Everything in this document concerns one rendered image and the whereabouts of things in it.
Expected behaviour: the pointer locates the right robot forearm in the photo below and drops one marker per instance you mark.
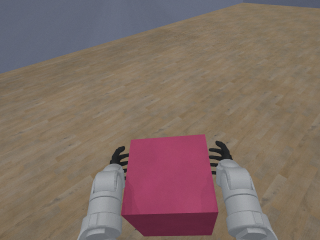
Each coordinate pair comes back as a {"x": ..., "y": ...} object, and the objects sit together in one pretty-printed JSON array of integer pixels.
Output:
[{"x": 245, "y": 219}]

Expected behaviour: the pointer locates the robot left hand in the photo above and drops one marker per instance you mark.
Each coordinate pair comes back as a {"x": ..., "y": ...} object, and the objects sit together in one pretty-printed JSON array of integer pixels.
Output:
[{"x": 116, "y": 158}]

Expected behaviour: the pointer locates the robot right hand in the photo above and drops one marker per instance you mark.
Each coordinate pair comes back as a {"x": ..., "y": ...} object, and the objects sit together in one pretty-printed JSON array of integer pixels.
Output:
[{"x": 225, "y": 154}]

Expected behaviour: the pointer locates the carton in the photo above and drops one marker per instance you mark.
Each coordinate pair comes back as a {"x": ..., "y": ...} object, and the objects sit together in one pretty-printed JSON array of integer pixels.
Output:
[{"x": 169, "y": 188}]

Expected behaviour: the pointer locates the left robot forearm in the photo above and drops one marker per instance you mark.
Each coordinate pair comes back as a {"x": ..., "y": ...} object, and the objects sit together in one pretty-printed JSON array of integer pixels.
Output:
[{"x": 103, "y": 219}]

